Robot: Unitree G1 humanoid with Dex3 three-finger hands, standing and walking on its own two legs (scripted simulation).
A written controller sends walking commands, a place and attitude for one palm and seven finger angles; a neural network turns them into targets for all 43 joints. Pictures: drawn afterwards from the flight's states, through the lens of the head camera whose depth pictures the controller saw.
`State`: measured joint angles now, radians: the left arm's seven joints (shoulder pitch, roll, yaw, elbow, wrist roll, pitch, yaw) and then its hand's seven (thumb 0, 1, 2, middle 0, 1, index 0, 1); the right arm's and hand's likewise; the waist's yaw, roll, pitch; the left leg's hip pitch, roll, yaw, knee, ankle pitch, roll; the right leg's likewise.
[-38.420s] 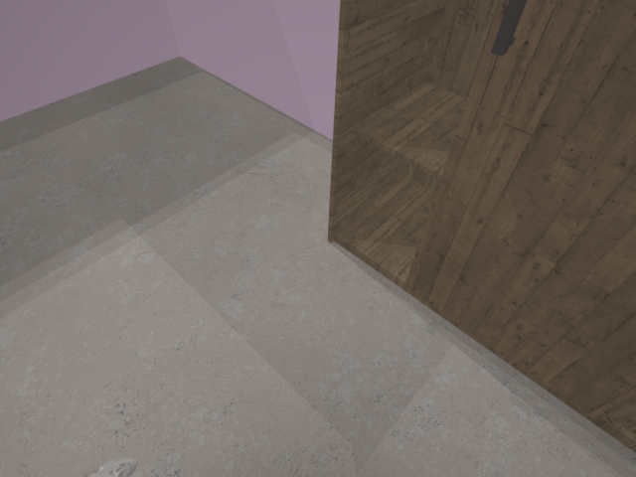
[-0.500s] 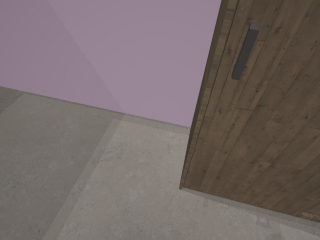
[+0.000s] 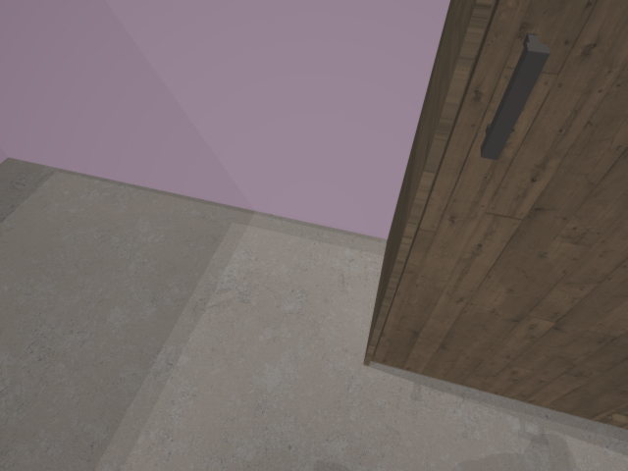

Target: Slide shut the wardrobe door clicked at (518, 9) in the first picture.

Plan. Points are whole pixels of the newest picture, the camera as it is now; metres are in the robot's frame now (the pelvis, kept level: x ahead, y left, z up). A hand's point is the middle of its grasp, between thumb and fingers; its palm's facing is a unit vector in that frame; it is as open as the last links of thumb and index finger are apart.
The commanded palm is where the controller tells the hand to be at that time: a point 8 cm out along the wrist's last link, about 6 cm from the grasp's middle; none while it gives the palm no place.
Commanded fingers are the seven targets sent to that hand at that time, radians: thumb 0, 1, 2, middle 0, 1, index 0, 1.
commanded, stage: look to check the result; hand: right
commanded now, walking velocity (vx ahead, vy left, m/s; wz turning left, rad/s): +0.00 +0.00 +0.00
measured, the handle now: (509, 98) +0.51 -0.20 +0.22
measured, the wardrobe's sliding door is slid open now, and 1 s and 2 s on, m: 0.00 0.00 0.00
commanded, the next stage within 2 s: stand and wait in 0.30 s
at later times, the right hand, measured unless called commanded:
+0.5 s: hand out of the picture +0.07 -0.23 -0.16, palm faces -0.02 +0.95 -0.32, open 7.4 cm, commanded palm none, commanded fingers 0.00 -0.90 -0.90 0.20 0.30 0.20 0.30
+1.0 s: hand out of the picture +0.07 -0.22 -0.16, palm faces -0.03 +0.95 -0.32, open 7.3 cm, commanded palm none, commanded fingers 0.00 -0.90 -0.90 0.20 0.30 0.20 0.30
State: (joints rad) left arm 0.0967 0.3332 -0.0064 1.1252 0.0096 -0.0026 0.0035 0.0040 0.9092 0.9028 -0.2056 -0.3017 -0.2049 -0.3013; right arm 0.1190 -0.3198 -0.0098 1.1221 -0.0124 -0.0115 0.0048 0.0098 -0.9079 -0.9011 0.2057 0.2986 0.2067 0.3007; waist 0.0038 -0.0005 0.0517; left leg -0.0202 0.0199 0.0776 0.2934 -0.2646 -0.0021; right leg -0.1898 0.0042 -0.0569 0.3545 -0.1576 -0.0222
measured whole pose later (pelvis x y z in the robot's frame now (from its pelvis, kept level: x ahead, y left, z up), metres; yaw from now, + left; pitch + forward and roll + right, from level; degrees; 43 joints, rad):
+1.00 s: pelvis +0.00 +0.02 +0.00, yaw +1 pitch -2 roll +0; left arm 0.11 0.33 -0.01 1.13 0.01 0.00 0.01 0.00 0.91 0.90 -0.21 -0.30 -0.21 -0.30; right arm 0.13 -0.31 -0.01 1.13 -0.01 -0.01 0.00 0.01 -0.91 -0.90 0.21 0.30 0.21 0.30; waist 0.00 -0.01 0.05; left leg 0.02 -0.01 0.07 0.26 -0.26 0.03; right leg -0.15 -0.03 -0.06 0.33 -0.15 0.01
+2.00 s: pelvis +0.00 +0.02 +0.00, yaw +1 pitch -2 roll +0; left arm 0.11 0.34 -0.01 1.14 0.01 0.00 0.01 0.00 0.91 0.90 -0.21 -0.30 -0.21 -0.30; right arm 0.12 -0.32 -0.01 1.14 -0.01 -0.01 0.00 0.01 -0.91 -0.90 0.21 0.30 0.21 0.30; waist 0.00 -0.01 0.05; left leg 0.02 -0.01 0.06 0.25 -0.24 0.03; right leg -0.14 -0.03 -0.07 0.31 -0.14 0.01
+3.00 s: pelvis +0.01 +0.02 +0.00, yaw +2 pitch -1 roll +0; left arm 0.10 0.34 -0.01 1.13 0.01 0.00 0.01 0.00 0.91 0.90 -0.21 -0.30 -0.21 -0.30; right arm 0.12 -0.32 -0.01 1.13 -0.01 -0.02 0.00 0.01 -0.91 -0.90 0.21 0.30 0.21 0.30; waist 0.00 -0.01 0.05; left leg 0.03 -0.01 0.06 0.24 -0.25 0.03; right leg -0.13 -0.03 -0.07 0.31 -0.15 0.01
